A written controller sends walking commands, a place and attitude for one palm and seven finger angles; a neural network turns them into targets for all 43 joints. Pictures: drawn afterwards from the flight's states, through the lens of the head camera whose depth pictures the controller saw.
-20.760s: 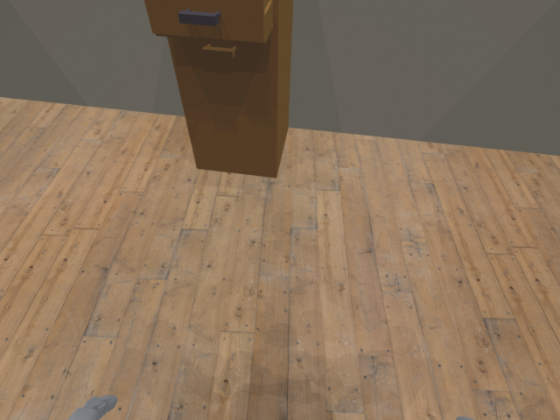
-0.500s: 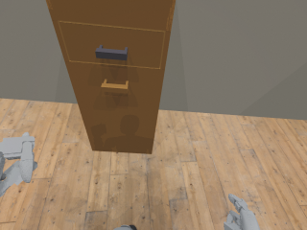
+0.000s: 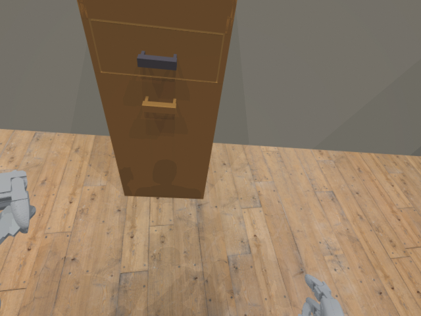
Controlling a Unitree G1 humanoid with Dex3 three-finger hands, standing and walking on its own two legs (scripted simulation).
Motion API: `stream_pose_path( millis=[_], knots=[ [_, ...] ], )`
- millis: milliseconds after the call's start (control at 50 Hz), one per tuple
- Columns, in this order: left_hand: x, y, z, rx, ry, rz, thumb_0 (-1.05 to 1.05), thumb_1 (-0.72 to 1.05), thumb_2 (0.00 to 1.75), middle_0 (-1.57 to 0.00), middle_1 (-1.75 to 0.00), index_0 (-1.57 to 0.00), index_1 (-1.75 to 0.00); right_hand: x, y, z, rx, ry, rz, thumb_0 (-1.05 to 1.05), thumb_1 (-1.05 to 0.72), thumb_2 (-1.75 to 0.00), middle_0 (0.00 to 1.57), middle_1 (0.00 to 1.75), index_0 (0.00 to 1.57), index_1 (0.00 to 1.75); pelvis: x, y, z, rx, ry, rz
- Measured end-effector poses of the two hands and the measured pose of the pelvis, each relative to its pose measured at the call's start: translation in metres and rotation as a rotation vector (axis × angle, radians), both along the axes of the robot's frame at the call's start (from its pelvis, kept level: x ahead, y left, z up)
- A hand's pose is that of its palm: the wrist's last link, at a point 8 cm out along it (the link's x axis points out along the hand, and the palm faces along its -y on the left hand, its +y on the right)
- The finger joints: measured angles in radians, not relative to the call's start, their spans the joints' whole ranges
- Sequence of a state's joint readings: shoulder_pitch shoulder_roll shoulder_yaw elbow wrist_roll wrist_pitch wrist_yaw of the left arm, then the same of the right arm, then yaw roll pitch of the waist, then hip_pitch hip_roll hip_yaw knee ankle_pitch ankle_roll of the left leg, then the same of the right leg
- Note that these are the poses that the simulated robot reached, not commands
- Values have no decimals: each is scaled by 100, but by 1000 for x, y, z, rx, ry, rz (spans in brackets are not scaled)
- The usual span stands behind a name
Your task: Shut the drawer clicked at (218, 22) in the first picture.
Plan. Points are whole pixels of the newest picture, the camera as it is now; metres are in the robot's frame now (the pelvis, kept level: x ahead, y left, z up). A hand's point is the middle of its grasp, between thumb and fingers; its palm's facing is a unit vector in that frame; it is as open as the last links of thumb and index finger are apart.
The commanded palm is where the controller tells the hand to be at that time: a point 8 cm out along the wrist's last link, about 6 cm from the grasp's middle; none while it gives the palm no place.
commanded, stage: stop stepping back and stand still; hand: left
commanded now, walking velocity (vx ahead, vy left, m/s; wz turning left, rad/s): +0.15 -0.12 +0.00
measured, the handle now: (158, 58) +0.81 +0.21 +0.07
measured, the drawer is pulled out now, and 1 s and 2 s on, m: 0.00 0.00 0.00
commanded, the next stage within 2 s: let the arm hang, fingers relaxed in 0.46 s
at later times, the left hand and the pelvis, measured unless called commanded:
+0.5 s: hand (53, 232) +0.19 +0.22 +0.16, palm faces +0.37 -0.85 -0.38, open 3.3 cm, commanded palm +0.13 +0.27 +0.18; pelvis -0.01 -0.01 +0.00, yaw -2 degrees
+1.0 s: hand out of the picture -0.06 +0.20 -0.17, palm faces +0.05 -0.97 -0.22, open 3.9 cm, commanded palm none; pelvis -0.04 +0.00 +0.00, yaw +2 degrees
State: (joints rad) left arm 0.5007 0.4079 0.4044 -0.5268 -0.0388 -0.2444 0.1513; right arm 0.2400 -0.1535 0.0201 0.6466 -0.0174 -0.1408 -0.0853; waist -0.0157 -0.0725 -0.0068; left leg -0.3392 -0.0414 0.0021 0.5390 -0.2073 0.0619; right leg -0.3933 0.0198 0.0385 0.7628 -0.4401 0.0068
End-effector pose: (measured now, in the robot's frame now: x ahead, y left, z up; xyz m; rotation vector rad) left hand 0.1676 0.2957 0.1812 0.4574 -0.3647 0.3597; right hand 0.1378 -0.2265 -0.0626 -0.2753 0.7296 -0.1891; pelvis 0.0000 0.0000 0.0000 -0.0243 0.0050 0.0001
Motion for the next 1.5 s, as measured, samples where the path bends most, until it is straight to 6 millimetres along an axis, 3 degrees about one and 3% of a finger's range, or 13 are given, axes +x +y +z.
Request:
stream_pose_path(
  millis=[120, 200, 280, 420, 580, 620, 700, 800, 880, 1020, 1140, 1260, 1500],
  knots=[
    [-13, -28, 5, 16, 90, -106, 2, 90, 90, -140, -160, -141, -160, -32, 8, 7, 61, -3, -8, 1, -90, -90, 21, 30, 20, 30, -11, -4, 11, -8, 2, -25],
    [-28, -43, 10, 87, 138, -130, 2, 89, 90, -140, -160, -141, -160, -38, -3, -1, 68, 13, -13, 1, -90, -90, 21, 30, 21, 30, -15, -12, 8, 15, 26, -32],
    [-36, -40, 11, 101, 154, -76, 1, 89, 90, -140, -160, -141, -160, -38, -21, -14, 56, 59, -19, 1, -90, -90, 21, 30, 20, 30, -21, -16, 4, 3, 16, -36],
    [-31, -27, -3, -1, 96, 26, 1, 89, 90, -140, -160, -141, -160, -25, -43, -16, 6, 32, -49, 1, -90, -90, 21, 30, 20, 30, -8, -11, -2, 6, -14, -15],
    [-11, -37, -10, 32, 145, -64, 1, 89, 90, -140, -160, -141, -160, 3, -26, -4, 43, -50, 0, 1, -90, -90, 20, 30, 20, 30, -12, -10, 0, 23, -9, -23],
    [2, -32, -50, 19, 323, -77, 1, 90, 90, -140, -159, -140, -159, 7, -25, -16, 69, -16, 47, 1, -90, -90, 20, 30, 20, 30, -17, -7, -3, 19, 6, -17],
    [-5, -25, -172, -147, 830, -8, 0, 90, 90, -134, -154, -134, -154, -4, -24, -42, 99, 81, 43, 1, -90, -90, 20, 30, 20, 30, -23, 0, -9, 17, 11, -6],
    [-79, -51, -286, -376, 1289, 38, 1, 91, 90, -120, -140, -120, -140, -51, -21, -56, 75, 263, 15, 1, -90, -90, 20, 30, 20, 30, -26, 0, -11, 26, -19, 9],
    [-149, -59, -323, -482, 1515, 127, 1, 91, 90, -105, -129, -106, -125, -98, -18, -60, 49, 444, -7, 1, -90, -90, 20, 30, 20, 30, -30, 0, -6, 15, -30, 25],
    [-248, -42, -320, -550, 1753, 290, 1, 91, 90, -79, -99, -79, -97, -157, -6, -68, 74, 653, -51, 1, -91, -90, 20, 30, 20, 30, -36, 5, 3, 5, -29, 35],
    [-288, -42, -308, -555, 1855, 355, 1, 91, 90, -56, -72, -56, -71, -177, 10, -78, 132, 691, -77, 1, -91, -90, 20, 30, 20, 30, -37, 10, 6, 12, -37, 26],
    [-284, -53, -308, -562, 1843, 342, 1, 91, 90, -35, -48, -35, -48, -183, 22, -84, 177, 690, -86, 1, -91, -90, 20, 30, 20, 30, -38, 10, 6, 20, -45, 19],
    [-230, -90, -322, -586, 1747, 219, 0, 91, 90, -21, -32, -21, -32, -196, 22, -84, 202, 708, -132, 0, -91, -90, 20, 30, 20, 30, -33, 0, 5, 27, -43, 11]
  ],
)
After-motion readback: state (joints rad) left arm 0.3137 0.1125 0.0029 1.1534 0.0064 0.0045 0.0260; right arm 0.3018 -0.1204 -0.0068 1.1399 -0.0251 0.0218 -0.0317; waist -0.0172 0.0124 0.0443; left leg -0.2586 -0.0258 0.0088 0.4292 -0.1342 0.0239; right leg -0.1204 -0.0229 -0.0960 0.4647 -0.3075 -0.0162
